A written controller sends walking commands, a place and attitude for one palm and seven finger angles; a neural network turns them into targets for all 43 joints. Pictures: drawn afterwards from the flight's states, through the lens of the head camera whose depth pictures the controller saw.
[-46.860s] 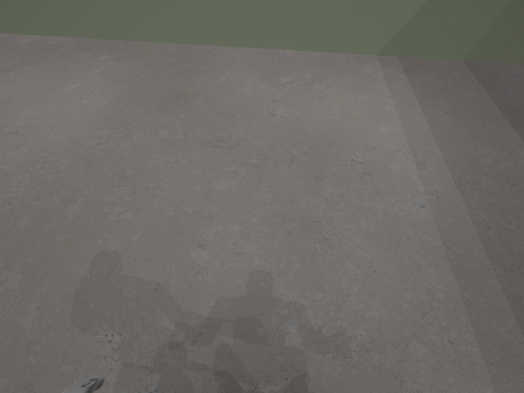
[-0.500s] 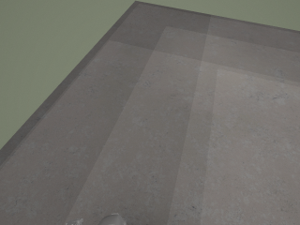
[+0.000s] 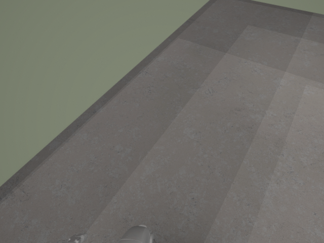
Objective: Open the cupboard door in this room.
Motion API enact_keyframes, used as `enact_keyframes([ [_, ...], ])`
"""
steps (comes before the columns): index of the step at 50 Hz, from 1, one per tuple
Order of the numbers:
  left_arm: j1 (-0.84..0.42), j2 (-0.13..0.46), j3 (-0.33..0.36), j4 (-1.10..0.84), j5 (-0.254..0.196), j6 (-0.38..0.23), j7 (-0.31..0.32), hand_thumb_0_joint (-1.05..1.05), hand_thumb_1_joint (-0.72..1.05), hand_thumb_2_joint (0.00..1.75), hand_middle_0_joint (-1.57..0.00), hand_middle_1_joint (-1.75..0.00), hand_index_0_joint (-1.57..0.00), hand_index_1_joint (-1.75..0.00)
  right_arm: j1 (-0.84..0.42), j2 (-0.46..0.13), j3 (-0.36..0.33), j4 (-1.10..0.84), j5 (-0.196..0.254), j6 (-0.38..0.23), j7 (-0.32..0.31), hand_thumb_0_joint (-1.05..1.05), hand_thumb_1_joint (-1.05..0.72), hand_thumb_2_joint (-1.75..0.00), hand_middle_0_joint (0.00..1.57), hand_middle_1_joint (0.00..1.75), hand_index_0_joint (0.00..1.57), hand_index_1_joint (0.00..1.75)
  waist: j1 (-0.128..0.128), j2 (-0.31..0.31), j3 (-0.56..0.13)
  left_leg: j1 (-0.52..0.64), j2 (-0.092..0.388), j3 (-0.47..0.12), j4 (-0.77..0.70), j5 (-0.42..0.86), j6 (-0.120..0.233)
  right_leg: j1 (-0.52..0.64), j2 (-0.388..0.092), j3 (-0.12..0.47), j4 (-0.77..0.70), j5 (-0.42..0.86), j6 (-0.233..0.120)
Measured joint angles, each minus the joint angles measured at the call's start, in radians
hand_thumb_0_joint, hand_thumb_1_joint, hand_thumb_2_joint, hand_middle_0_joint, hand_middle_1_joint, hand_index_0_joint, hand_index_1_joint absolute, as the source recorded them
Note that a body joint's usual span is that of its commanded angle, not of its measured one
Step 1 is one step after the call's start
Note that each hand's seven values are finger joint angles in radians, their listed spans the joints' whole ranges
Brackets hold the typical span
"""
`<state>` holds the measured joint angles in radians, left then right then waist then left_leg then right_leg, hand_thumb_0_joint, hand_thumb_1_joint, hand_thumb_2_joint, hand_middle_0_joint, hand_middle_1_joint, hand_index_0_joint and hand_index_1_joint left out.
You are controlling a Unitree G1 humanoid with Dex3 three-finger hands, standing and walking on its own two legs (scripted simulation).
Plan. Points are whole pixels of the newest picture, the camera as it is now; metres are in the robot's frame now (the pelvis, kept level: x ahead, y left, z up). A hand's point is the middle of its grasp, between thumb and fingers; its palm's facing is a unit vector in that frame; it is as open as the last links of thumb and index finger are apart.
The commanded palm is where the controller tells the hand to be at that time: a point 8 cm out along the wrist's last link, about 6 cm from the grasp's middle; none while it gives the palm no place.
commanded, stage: turn to face it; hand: left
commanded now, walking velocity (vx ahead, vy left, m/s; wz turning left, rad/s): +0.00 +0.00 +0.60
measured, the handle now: out of the picture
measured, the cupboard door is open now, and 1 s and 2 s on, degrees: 49 49 49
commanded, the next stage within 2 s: none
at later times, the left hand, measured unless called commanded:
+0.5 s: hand out of the picture +0.01 +0.23 -0.16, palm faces +0.36 -0.90 -0.25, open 7.4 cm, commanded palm none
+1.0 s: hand out of the picture -0.03 +0.15 -0.16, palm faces +0.62 -0.75 -0.23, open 7.3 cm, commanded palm none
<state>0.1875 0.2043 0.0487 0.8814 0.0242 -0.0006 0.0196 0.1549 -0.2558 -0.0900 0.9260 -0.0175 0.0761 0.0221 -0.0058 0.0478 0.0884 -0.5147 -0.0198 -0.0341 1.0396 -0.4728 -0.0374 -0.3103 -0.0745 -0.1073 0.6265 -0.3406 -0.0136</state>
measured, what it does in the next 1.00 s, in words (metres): steps on the spot, turning left: left foot, then right foot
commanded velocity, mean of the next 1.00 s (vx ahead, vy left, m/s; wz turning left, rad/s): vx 0.00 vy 0.00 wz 0.60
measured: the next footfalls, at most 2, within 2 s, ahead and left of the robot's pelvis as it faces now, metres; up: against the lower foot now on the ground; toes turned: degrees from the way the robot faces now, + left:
left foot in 0.30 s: +0.02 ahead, +0.12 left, +0.00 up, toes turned +19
right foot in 0.66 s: +0.11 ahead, -0.12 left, +0.00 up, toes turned +21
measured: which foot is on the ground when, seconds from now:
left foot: up 0.00-0.28, down 0.30-0.66, up 0.68-1.00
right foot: down 0.00-0.30, up 0.32-0.64, down 0.66-1.00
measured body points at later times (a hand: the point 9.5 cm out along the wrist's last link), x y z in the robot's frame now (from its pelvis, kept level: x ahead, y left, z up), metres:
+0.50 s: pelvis +0.01 +0.00 +0.01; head +0.06 +0.03 +0.45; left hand -0.01 +0.28 -0.14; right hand +0.20 -0.20 -0.13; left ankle -0.02 +0.11 -0.73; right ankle +0.04 -0.15 -0.66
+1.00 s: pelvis +0.03 -0.04 +0.01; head +0.08 +0.00 +0.45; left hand -0.06 +0.19 -0.14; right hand +0.26 -0.18 -0.14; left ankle -0.05 +0.06 -0.70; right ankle +0.08 -0.14 -0.73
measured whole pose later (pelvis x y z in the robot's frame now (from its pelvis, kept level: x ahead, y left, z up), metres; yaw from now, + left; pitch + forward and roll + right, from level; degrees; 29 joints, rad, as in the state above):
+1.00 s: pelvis +0.03 -0.04 +0.01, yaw +39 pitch +1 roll +1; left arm 0.21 0.19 0.04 0.89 0.03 0.00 0.02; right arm 0.11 -0.23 -0.07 0.95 -0.01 0.08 0.04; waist 0.00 -0.03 0.13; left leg -0.40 0.03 0.08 0.82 -0.45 -0.05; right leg -0.22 -0.15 -0.27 0.57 -0.34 0.01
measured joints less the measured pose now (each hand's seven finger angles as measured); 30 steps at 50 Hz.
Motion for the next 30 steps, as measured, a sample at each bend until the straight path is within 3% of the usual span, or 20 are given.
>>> enact_keyframes([
  [2, 0.014, -0.012, -0.006, 0.006, -0.001, 0.002, 0.003, 0.01, 0.91, 0.9, -0.2, -0.3, -0.2, -0.3, -0.008, -0.001, -0.001, 0.01, 0.0, 0.006, 0.005, 0.01, -0.91, -0.9, 0.2, 0.3, 0.2, 0.3, -0.006, -0.004, 0.007, -0.024, 0.013, 0.025, 0.113, 0.029, -0.014, 0.031, -0.013, -0.028, -0.034, 0.008, 0.001],
  [5, 0.03, -0.024, -0.011, 0.016, 0.0, 0.001, 0.004, 0.01, 0.91, 0.9, -0.2, -0.3, -0.2, -0.3, -0.018, 0.009, 0.004, 0.017, 0.003, 0.008, 0.012, 0.01, -0.91, -0.9, 0.19, 0.3, 0.2, 0.3, -0.011, -0.028, 0.014, -0.004, 0.035, 0.059, 0.086, 0.043, -0.027, 0.066, -0.036, -0.072, -0.075, 0.018, -0.001],
  [13, 0.055, -0.019, -0.002, 0.035, 0.005, -0.002, -0.005, 0.01, 0.9, 0.9, -0.2, -0.3, -0.21, -0.3, -0.07, 0.034, 0.024, 0.007, 0.008, -0.004, 0.017, 0.01, -0.91, -0.9, 0.19, 0.3, 0.2, 0.3, 0.022, -0.085, 0.036, 0.152, 0.044, 0.135, -0.307, 0.053, -0.006, 0.082, -0.092, -0.188, -0.023, -0.032, 0.018],
  [14, 0.062, -0.013, 0.001, 0.038, 0.003, -0.001, -0.007, 0.01, 0.9, 0.9, -0.2, -0.3, -0.21, -0.3, -0.074, 0.034, 0.026, -0.002, 0.007, -0.011, 0.017, 0.01, -0.91, -0.9, 0.19, 0.3, 0.2, 0.3, 0.023, -0.091, 0.034, 0.184, 0.039, 0.145, -0.38, 0.1, 0.002, 0.073, -0.103, -0.199, 0.01, -0.051, 0.024],
  [15, 0.072, -0.007, 0.006, 0.041, -0.001, 0.003, -0.01, 0.01, 0.9, 0.9, -0.2, -0.3, -0.21, -0.3, -0.076, 0.031, 0.027, -0.013, 0.003, -0.021, 0.018, 0.01, -0.91, -0.9, 0.19, 0.3, 0.2, 0.3, 0.022, -0.09, 0.026, 0.204, 0.038, 0.142, -0.436, 0.176, 0.042, 0.048, -0.111, -0.204, 0.066, -0.07, 0.033],
  [16, 0.068, 0.004, 0.01, 0.048, -0.005, 0.013, -0.012, 0.01, 0.9, 0.9, -0.2, -0.3, -0.21, -0.3, -0.081, 0.034, 0.025, -0.02, 0.001, -0.032, 0.016, 0.01, -0.91, -0.9, 0.19, 0.3, 0.2, 0.3, 0.02, -0.101, 0.028, 0.19, 0.029, 0.136, -0.417, 0.183, 0.073, 0.01, -0.116, -0.169, 0.156, -0.133, 0.052],
  [17, 0.061, 0.015, 0.014, 0.054, -0.004, 0.029, -0.01, 0.01, 0.9, 0.9, -0.2, -0.3, -0.21, -0.3, -0.085, 0.039, 0.028, -0.025, 0.001, -0.04, 0.013, 0.01, -0.91, -0.9, 0.19, 0.3, 0.2, 0.3, 0.022, -0.109, 0.031, 0.181, 0.025, 0.13, -0.394, 0.166, 0.082, -0.034, -0.102, -0.113, 0.256, -0.188, 0.064],
  [21, 0.024, 0.039, 0.028, 0.07, -0.003, 0.057, -0.006, 0.01, 0.91, 0.9, -0.2, -0.3, -0.2, -0.3, -0.06, 0.045, 0.035, -0.035, -0.002, -0.051, -0.009, 0.01, -0.91, -0.9, 0.2, 0.3, 0.2, 0.3, 0.021, -0.099, 0.014, 0.195, 0.023, 0.087, -0.43, 0.16, 0.064, -0.162, -0.044, 0.025, 0.486, -0.164, 0.09],
  [25, -0.009, 0.045, 0.032, 0.043, -0.004, 0.05, -0.014, 0.01, 0.91, 0.9, -0.2, -0.3, -0.2, -0.3, -0.031, 0.039, 0.037, -0.024, -0.006, -0.047, -0.013, 0.0, -0.91, -0.9, 0.2, 0.3, 0.2, 0.3, 0.019, -0.076, 0.003, 0.221, 0.02, 0.049, -0.502, 0.205, 0.057, -0.192, -0.029, 0.076, 0.438, -0.086, 0.097],
  [30, -0.044, 0.042, 0.027, 0.005, -0.007, 0.04, -0.015, 0.01, 0.91, 0.9, -0.2, -0.3, -0.2, -0.3, -0.001, 0.033, 0.028, -0.014, -0.011, -0.033, -0.008, 0.01, -0.91, -0.9, 0.2, 0.3, 0.2, 0.3, 0.0, -0.041, -0.003, 0.211, 0.017, -0.009, -0.511, 0.218, 0.035, -0.124, 0.004, 0.084, 0.22, -0.072, 0.09],
])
